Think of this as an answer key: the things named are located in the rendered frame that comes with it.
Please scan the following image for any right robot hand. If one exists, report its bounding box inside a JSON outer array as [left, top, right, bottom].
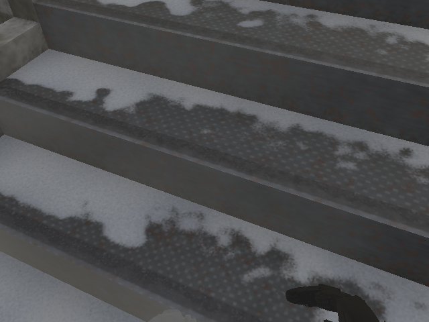
[[286, 284, 385, 322]]

